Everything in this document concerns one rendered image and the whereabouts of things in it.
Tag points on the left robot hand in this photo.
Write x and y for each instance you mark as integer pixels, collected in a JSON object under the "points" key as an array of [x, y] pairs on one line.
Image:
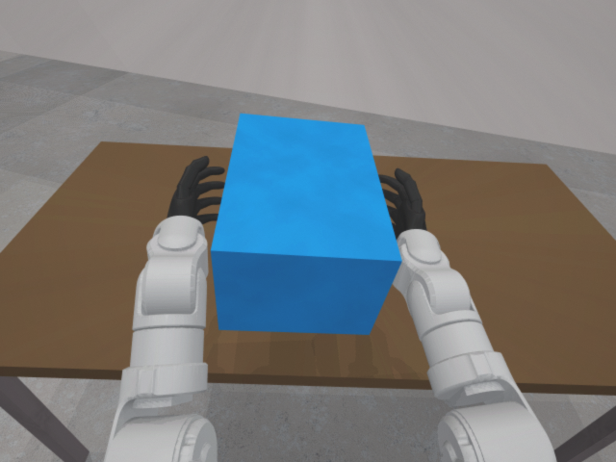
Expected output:
{"points": [[185, 200]]}

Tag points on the robot right upper arm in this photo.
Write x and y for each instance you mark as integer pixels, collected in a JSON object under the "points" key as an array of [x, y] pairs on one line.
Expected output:
{"points": [[496, 432]]}

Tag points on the robot left upper arm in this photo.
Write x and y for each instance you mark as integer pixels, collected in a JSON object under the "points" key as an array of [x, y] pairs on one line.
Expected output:
{"points": [[169, 438]]}

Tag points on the robot left forearm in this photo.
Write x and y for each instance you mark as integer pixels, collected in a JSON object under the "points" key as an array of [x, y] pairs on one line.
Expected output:
{"points": [[166, 366]]}

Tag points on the robot right forearm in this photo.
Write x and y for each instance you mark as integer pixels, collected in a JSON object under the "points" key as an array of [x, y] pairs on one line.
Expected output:
{"points": [[463, 367]]}

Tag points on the table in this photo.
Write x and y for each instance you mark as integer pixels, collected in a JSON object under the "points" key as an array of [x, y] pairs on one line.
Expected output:
{"points": [[540, 268]]}

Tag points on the right robot hand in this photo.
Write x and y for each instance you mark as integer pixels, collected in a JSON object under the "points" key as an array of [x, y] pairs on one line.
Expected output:
{"points": [[409, 213]]}

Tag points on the carton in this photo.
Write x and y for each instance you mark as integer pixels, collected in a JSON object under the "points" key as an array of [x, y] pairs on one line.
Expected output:
{"points": [[304, 241]]}

